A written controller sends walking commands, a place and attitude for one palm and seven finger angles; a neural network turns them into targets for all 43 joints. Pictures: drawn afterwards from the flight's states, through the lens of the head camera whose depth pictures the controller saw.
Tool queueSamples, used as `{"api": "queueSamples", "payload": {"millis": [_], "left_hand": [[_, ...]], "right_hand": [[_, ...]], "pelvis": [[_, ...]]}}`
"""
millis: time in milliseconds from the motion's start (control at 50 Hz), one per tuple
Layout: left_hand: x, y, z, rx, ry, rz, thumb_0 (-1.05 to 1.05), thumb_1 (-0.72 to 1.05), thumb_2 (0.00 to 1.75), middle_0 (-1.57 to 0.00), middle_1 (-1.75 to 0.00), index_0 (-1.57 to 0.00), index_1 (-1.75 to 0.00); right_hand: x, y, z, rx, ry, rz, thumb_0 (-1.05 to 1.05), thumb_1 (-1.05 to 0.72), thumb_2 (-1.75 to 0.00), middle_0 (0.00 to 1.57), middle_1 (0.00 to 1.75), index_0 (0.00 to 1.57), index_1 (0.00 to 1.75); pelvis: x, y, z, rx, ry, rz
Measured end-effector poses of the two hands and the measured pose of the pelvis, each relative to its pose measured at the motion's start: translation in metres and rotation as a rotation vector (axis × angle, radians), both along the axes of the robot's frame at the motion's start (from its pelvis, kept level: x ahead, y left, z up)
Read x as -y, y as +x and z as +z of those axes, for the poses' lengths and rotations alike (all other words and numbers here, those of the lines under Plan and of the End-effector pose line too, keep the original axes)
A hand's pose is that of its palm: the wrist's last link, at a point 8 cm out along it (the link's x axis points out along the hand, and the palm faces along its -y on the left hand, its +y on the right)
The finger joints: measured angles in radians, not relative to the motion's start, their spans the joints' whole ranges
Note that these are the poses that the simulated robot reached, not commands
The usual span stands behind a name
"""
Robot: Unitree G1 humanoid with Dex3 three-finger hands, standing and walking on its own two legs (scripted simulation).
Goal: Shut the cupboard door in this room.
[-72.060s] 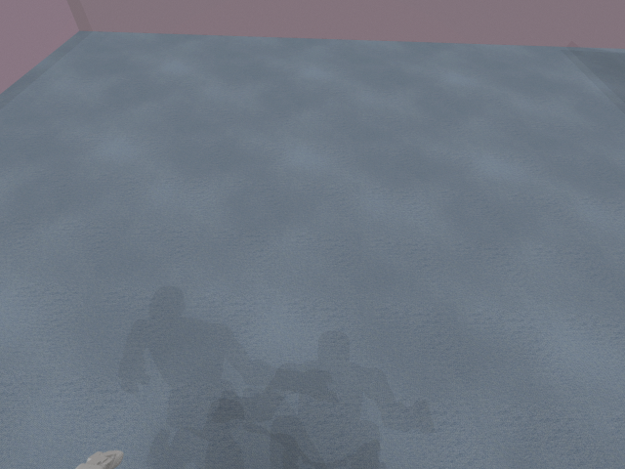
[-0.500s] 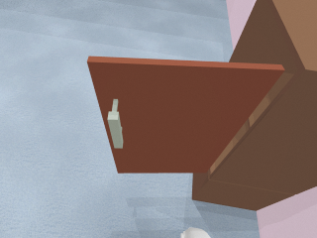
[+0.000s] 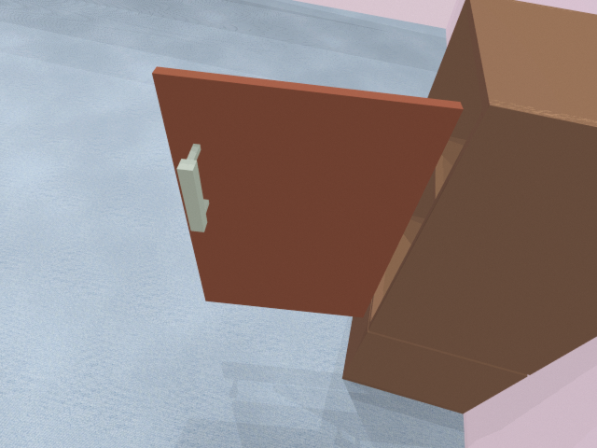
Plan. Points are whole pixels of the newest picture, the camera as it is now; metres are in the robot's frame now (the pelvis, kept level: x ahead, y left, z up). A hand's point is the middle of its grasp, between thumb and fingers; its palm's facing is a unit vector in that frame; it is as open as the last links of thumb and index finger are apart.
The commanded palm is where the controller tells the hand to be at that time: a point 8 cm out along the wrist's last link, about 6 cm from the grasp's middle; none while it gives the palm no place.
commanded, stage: come to a stop and stand still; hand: left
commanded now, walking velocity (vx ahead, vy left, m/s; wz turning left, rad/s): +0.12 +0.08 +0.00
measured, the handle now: (197, 189) +0.45 +0.21 +0.07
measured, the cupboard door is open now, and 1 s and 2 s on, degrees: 100 100 100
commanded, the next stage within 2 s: look again from close up in 0.72 s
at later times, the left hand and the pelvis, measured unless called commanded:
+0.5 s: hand out of the picture +0.02 +0.15 -0.17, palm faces +0.04 -0.98 -0.21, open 7.3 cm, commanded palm none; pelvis +0.01 -0.02 +0.01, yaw +0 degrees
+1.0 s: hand out of the picture -0.03 +0.12 -0.17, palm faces +0.01 -0.99 -0.17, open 7.4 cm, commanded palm none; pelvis -0.01 -0.03 +0.01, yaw +0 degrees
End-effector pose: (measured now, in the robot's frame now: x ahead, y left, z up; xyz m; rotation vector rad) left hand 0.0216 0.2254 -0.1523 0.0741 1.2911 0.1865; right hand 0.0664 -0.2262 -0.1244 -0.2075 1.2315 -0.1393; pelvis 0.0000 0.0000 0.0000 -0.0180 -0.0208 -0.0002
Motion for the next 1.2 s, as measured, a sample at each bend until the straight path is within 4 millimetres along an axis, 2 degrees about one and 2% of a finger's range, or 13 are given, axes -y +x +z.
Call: {"api": "queueSamples", "payload": {"millis": [80,180,300,400,600,820,880,960,1060,1200], "left_hand": [[-0.002,-0.023,0.002,-0.071,-0.006,-0.004,0.01,0.92,0.9,-0.21,-0.3,-0.2,-0.3],[-0.004,-0.032,0.01,-0.095,0.004,0.003,0.01,0.92,0.9,-0.2,-0.3,-0.2,-0.3],[0.006,-0.022,0.017,-0.089,0.016,-0.001,0.01,0.91,0.9,-0.2,-0.3,-0.2,-0.3],[0.015,-0.011,0.014,-0.063,0.049,-0.015,0.01,0.93,0.9,-0.2,-0.3,-0.2,-0.3],[0.034,-0.013,0.016,-0.104,0.033,-0.035,0.02,0.95,0.9,-0.2,-0.3,-0.2,-0.3],[0.056,-0.034,0.015,-0.153,-0.009,-0.01,0.01,0.93,0.9,-0.2,-0.3,-0.2,-0.3],[0.06,-0.041,0.015,-0.145,-0.002,-0.027,0.01,0.92,0.9,-0.2,-0.3,-0.2,-0.3],[0.056,-0.049,0.012,-0.138,-0.002,-0.053,0.01,0.92,0.9,-0.21,-0.3,-0.2,-0.3],[0.045,-0.049,0.012,-0.101,0.007,-0.071,0.01,0.91,0.9,-0.21,-0.3,-0.2,-0.3],[0.026,-0.047,0.018,-0.048,0.035,-0.075,0.01,0.91,0.9,-0.2,-0.3,-0.2,-0.3]], "right_hand": [[-0.002,-0.018,0.004,0.008,-0.012,-0.02,-0.01,-0.95,-0.9,0.2,0.3,0.2,0.3],[-0.006,-0.051,0.002,-0.076,0.005,-0.021,-0.01,-0.94,-0.9,0.2,0.3,0.2,0.3],[-0.012,-0.087,-0.005,-0.187,0.043,-0.04,0.0,-0.92,-0.9,0.2,0.3,0.2,0.3],[-0.011,-0.105,-0.018,-0.244,0.084,-0.075,0.0,-0.91,-0.9,0.2,0.3,0.2,0.3],[-0.006,-0.096,-0.014,-0.233,0.099,-0.094,0.0,-0.91,-0.9,0.2,0.3,0.19,0.3],[0.011,-0.074,-0.012,-0.203,0.069,-0.064,0.0,-0.92,-0.9,0.2,0.3,0.19,0.3],[0.02,-0.069,-0.012,-0.181,0.054,-0.055,0.01,-0.93,-0.9,0.2,0.3,0.2,0.3],[0.029,-0.059,-0.012,-0.09,0.032,-0.074,0.01,-0.93,-0.9,0.2,0.3,0.19,0.3],[0.025,-0.054,-0.009,-0.025,0.033,-0.058,0.01,-0.92,-0.9,0.2,0.3,0.19,0.3],[0.018,-0.071,-0.009,-0.034,0.045,-0.041,0.0,-0.93,-0.9,0.2,0.3,0.19,0.3]], "pelvis": [[-0.004,-0.005,0.004,0.012,0.007,-0.002],[-0.005,-0.006,0.01,0.005,0.011,0.019],[0.001,-0.003,0.012,-0.004,0.016,0.03],[0.013,0.001,0.004,0.0,0.038,0.016],[0.027,0.009,0.01,0.002,0.026,0.004],[0.034,0.011,0.012,-0.001,0.025,0.006],[0.034,0.006,0.011,-0.007,0.012,0.0],[0.03,-0.002,0.007,0.004,0.01,-0.005],[0.025,-0.013,0.007,0.022,0.013,-0.009],[0.018,-0.024,0.009,0.014,0.017,-0.006]]}}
